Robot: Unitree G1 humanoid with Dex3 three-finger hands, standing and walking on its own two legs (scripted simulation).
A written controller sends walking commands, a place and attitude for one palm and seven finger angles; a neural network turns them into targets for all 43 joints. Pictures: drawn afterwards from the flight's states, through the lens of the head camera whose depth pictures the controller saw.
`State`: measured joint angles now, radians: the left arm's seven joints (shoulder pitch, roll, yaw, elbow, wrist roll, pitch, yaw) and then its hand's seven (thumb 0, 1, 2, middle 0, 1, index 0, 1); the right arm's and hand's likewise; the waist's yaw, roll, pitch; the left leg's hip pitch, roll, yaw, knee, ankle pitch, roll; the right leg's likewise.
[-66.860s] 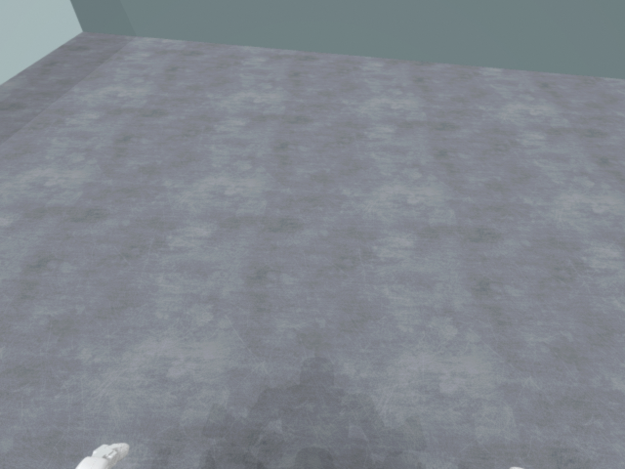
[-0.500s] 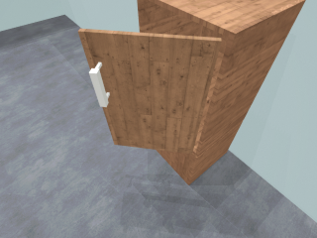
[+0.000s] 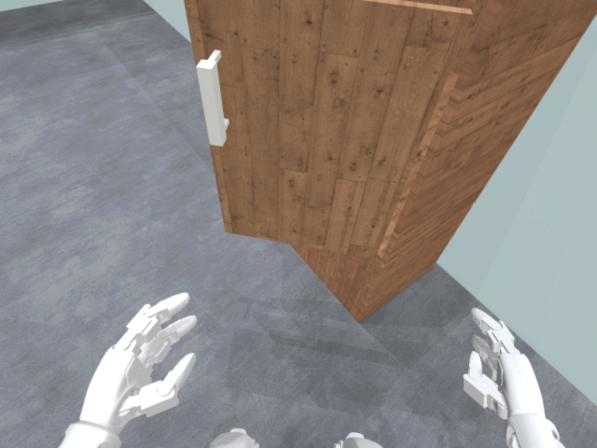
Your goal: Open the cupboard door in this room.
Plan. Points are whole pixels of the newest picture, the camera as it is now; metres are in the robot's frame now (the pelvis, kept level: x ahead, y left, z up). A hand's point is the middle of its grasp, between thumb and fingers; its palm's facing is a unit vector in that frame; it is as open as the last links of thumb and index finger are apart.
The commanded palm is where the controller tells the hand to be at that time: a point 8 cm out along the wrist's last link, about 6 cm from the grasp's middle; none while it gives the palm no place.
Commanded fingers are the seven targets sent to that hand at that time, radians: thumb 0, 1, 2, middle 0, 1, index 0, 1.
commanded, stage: raise the hand with hooked fingers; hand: left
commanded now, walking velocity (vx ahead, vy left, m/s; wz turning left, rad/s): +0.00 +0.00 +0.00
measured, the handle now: (217, 99) +0.62 +0.19 +0.12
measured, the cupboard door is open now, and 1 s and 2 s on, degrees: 43 43 43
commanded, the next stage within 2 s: move the hooked fingers beside the handle in 1.68 s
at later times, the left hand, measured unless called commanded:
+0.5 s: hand (99, 325) +0.23 +0.25 +0.07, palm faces -0.01 -1.00 -0.06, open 11.6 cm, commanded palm +0.21 +0.29 +0.08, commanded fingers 0.00 -0.20 0.43 -0.28 -1.00 -0.28 -1.00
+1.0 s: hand (74, 267) +0.28 +0.28 +0.11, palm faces -0.06 -1.00 -0.06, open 13.9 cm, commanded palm +0.26 +0.33 +0.12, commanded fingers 0.00 -0.50 0.30 -0.30 -1.20 -0.30 -1.20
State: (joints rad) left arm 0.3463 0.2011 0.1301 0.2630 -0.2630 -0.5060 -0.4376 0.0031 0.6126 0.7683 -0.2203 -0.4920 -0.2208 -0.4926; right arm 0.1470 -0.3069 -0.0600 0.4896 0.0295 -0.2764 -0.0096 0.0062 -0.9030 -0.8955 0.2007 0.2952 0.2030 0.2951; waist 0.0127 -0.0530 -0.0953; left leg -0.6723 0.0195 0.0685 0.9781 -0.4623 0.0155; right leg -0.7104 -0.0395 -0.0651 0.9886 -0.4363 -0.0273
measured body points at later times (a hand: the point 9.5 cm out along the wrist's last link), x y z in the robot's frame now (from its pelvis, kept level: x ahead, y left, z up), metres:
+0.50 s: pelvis -0.01 +0.03 +0.01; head +0.04 +0.04 +0.45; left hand +0.23 +0.30 +0.08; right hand +0.14 -0.20 -0.07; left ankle +0.02 +0.11 -0.68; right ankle +0.03 -0.10 -0.68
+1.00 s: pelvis +0.02 +0.02 +0.03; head +0.04 +0.02 +0.48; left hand +0.28 +0.33 +0.12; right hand +0.20 -0.20 -0.04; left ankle +0.02 +0.11 -0.68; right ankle +0.03 -0.10 -0.68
